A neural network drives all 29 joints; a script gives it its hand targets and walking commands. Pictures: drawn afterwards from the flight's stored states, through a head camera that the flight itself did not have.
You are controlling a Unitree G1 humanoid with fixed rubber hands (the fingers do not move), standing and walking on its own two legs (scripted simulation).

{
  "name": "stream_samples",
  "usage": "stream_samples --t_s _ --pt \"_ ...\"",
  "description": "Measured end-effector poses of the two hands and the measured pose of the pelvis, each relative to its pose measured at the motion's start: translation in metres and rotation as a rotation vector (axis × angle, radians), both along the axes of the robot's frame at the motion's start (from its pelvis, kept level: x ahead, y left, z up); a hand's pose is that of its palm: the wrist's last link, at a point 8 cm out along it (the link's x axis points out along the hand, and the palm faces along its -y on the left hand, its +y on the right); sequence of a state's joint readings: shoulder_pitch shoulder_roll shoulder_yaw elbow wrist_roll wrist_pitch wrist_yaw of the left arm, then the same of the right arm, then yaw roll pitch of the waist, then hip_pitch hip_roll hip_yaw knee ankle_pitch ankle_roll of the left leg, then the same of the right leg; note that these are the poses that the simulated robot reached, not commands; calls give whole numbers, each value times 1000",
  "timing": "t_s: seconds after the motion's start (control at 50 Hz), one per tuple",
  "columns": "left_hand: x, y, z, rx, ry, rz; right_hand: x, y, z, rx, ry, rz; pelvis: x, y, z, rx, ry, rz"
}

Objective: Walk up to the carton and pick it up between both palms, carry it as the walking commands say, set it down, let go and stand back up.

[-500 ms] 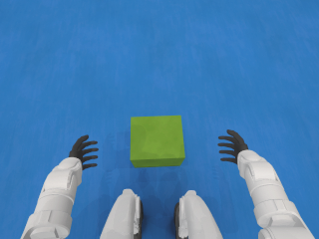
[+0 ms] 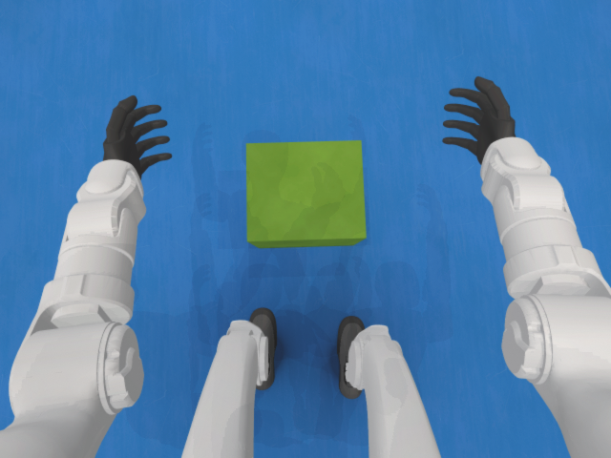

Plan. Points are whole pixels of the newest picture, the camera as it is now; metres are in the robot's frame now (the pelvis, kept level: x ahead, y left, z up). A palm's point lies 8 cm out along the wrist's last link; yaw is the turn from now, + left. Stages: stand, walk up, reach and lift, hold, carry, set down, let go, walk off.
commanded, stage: reach and lift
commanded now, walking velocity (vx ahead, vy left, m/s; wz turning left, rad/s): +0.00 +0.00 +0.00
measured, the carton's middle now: (305, 199) +0.51 +0.02 -0.55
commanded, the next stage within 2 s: none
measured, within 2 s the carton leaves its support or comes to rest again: neither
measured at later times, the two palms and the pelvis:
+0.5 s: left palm (150, 142) +0.50 +0.24 -0.14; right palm (471, 127) +0.53 -0.21 -0.14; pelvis +0.01 +0.00 -0.03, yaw +1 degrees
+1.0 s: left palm (187, 171) +0.50 +0.24 -0.31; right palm (427, 161) +0.54 -0.20 -0.31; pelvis -0.03 +0.00 -0.19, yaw +1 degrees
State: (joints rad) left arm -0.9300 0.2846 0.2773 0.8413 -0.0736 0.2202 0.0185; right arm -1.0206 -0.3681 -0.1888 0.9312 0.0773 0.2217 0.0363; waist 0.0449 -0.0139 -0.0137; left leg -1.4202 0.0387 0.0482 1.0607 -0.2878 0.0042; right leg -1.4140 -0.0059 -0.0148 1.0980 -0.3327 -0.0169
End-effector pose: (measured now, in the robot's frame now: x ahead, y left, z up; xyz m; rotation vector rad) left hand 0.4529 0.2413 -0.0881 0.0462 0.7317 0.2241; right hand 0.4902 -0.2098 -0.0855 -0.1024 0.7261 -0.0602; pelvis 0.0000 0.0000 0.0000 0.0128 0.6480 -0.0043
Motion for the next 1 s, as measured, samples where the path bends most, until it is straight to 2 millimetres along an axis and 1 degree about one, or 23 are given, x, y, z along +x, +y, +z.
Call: stream_samples --t_s 0.14,0.22,0.28,0.36,0.44,0.54,0.7,0.8,1.0 --pt "36 -3 -8 -13 -71 9 40 4 -6 26 -68 -1 7 -1 -4 2 91 2" --pt "49 -4 -13 -15 -93 6 52 6 -11 33 -92 0 10 -2 -5 1 132 4" --pt "51 -5 -18 -14 -95 0 54 6 -16 35 -97 1 12 -2 -5 1 155 6" --pt "49 -5 -26 -16 -90 -5 49 3 -25 38 -93 -4 14 -2 -7 1 172 7" --pt "47 -5 -39 -23 -73 -3 44 0 -39 43 -74 -12 12 -2 -17 3 182 6" --pt "47 -5 -68 -20 -61 5 43 2 -69 42 -60 -15 4 0 -45 5 197 7" --pt "45 -2 -129 -12 -75 25 43 2 -131 27 -66 -21 -11 1 -103 6 209 14" --pt "46 0 -163 -10 -82 31 42 1 -167 17 -70 -23 -21 2 -137 4 199 14" --pt "51 -4 -220 -12 -73 26 45 6 -224 12 -64 -24 -32 3 -188 3 164 12"
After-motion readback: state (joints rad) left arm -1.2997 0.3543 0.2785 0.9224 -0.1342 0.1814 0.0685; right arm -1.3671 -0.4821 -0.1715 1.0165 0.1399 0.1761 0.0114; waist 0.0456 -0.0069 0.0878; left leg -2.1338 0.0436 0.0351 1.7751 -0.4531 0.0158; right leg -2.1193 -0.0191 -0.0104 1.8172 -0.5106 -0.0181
